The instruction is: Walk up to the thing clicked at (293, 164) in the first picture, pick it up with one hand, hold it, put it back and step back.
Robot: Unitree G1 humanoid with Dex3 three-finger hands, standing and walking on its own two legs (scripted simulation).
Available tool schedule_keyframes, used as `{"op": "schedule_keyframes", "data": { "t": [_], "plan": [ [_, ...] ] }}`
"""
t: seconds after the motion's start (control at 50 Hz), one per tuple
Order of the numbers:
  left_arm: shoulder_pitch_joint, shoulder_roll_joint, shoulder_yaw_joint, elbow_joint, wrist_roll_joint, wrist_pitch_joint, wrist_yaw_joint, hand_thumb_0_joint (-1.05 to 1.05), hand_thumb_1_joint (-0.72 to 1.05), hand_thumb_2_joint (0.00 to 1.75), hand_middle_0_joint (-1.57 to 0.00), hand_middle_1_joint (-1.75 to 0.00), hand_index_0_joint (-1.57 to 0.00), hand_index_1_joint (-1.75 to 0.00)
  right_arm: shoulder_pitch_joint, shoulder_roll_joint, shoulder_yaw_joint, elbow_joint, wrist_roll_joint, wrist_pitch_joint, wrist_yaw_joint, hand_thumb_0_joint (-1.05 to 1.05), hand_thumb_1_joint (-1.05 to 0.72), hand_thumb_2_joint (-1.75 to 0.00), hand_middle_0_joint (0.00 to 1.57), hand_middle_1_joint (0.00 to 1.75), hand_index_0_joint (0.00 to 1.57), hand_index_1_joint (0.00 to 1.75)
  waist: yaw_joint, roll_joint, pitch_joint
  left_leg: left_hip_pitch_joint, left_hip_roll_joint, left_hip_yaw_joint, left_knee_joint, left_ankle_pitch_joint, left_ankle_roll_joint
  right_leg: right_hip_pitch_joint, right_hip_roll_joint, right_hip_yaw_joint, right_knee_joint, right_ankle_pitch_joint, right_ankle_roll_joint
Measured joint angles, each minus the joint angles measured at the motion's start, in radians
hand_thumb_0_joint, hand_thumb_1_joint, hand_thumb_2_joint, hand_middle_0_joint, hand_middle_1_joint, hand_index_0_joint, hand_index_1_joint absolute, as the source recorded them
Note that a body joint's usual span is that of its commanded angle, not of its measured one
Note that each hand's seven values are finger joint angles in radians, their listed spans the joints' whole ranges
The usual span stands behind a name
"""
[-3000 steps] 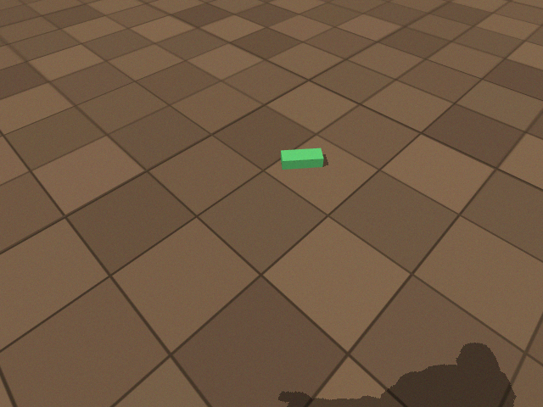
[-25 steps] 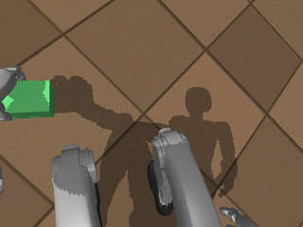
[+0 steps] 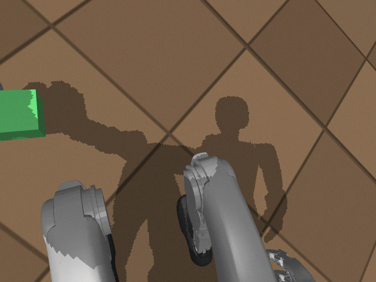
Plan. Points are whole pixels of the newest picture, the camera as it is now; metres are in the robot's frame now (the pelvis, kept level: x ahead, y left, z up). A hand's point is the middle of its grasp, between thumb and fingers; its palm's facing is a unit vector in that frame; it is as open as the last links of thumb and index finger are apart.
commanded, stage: lower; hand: left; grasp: from above
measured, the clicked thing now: out of the picture +0.47 +0.34 -0.22
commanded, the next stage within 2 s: rest in 0.22 s
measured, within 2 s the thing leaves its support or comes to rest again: rests again in 0.70 s
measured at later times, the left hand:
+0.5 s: hand out of the picture +0.46 +0.33 -0.24, palm faces -0.47 -0.05 -0.88, open 11.6 cm
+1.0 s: hand out of the picture +0.47 +0.32 -0.26, palm faces -0.48 -0.05 -0.88, open 11.7 cm
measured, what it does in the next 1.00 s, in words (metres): stands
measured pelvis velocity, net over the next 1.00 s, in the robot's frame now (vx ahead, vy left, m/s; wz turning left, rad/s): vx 0.00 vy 0.01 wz -0.08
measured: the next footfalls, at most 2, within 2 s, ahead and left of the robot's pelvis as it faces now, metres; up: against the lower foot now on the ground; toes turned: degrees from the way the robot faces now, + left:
none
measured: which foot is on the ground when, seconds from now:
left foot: down 0.00-1.00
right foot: down 0.00-1.00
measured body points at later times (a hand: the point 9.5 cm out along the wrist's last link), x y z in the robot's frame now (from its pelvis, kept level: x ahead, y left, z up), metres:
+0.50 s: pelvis +0.00 +0.00 -0.03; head +0.27 +0.11 +0.31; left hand +0.48 +0.33 -0.19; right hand +0.05 -0.28 -0.10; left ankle +0.07 +0.13 -0.30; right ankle +0.10 -0.13 -0.30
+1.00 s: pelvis +0.00 +0.01 -0.03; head +0.28 +0.12 +0.30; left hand +0.49 +0.32 -0.21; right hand +0.04 -0.27 -0.10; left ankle +0.07 +0.13 -0.30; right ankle +0.10 -0.13 -0.30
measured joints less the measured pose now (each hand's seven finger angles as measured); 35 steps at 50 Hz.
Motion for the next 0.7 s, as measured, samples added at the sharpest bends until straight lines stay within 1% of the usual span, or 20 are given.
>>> {"op": "schedule_keyframes", "data": {
  "t": [0.06,0.14,0.2,0.3,0.38,0.5,0.62,0.7],
  "plan": [
    [-0.004,0.015,0.000,0.011,-0.004,-0.010,-0.009,0.00,-0.24,0.73,-0.45,-0.84,-0.49,-0.81,-0.005,-0.002,0.013,-0.005,-0.003,0.001,0.003,0.00,-0.92,-0.91,0.20,0.30,0.20,0.30,-0.005,-0.007,0.013,-0.006,-0.001,-0.008,0.014,-0.003,-0.002,-0.004,0.001,-0.006,0.010,-0.002,0.000],
    [0.003,0.038,0.017,0.008,0.001,-0.037,-0.008,0.00,-0.25,0.73,-0.45,-0.85,-0.49,-0.82,-0.012,-0.007,0.029,-0.015,-0.011,0.005,0.004,-0.01,-0.92,-0.91,0.20,0.30,0.20,0.30,-0.011,-0.022,0.040,-0.012,-0.002,-0.021,0.036,-0.006,-0.005,-0.007,0.004,-0.016,0.024,-0.001,0.000],
    [0.015,0.053,0.033,-0.002,0.010,-0.057,0.005,0.00,-0.24,0.72,-0.45,-0.85,-0.49,-0.82,-0.017,-0.010,0.036,-0.017,-0.018,0.008,0.005,-0.01,-0.92,-0.91,0.20,0.30,0.20,0.30,-0.014,-0.037,0.056,-0.016,-0.002,-0.029,0.052,-0.007,-0.007,-0.009,0.008,-0.022,0.034,0.001,-0.001],
    [0.026,0.071,0.047,-0.003,0.033,-0.078,0.044,0.00,-0.23,0.70,-0.45,-0.85,-0.49,-0.82,-0.025,-0.016,0.040,-0.016,-0.030,0.011,0.002,-0.01,-0.92,-0.90,0.20,0.30,0.20,0.30,-0.019,-0.056,0.066,-0.029,-0.002,-0.039,0.075,-0.008,-0.006,-0.019,0.012,-0.030,0.050,0.005,-0.003],
    [0.026,0.080,0.044,0.007,0.050,-0.072,0.074,0.00,-0.22,0.70,-0.45,-0.84,-0.49,-0.81,-0.030,-0.019,0.039,-0.015,-0.034,0.006,0.000,-0.01,-0.91,-0.90,0.20,0.30,0.20,0.30,-0.024,-0.063,0.066,-0.038,-0.002,-0.041,0.089,-0.009,-0.003,-0.026,0.014,-0.031,0.060,0.005,-0.008],
    [-0.001,0.096,0.021,0.075,0.056,-0.048,0.110,0.00,-0.21,0.70,-0.44,-0.84,-0.48,-0.80,-0.045,-0.020,0.059,-0.015,-0.037,-0.011,0.001,-0.01,-0.91,-0.90,0.20,0.30,0.20,0.30,-0.037,-0.066,0.068,-0.048,0.000,-0.046,0.108,-0.012,0.003,-0.033,0.019,-0.034,0.071,0.006,0.000],
    [-0.019,0.115,0.013,0.119,0.057,-0.029,0.126,0.00,-0.20,0.69,-0.43,-0.85,-0.46,-0.82,-0.049,-0.014,0.089,-0.029,-0.038,-0.035,0.004,-0.01,-0.90,-0.90,0.20,0.30,0.20,0.30,-0.053,-0.075,0.087,-0.052,0.001,-0.055,0.124,-0.013,0.003,-0.034,0.023,-0.041,0.080,0.009,0.000],
    [-0.020,0.126,0.016,0.129,0.053,-0.025,0.133,0.00,-0.20,0.69,-0.42,-0.86,-0.46,-0.82,-0.044,-0.012,0.108,-0.038,-0.040,-0.048,0.006,-0.01,-0.90,-0.90,0.20,0.30,0.20,0.30,-0.061,-0.082,0.100,-0.054,0.000,-0.062,0.132,-0.013,0.002,-0.035,0.025,-0.047,0.083,0.011,-0.003]
  ]
}}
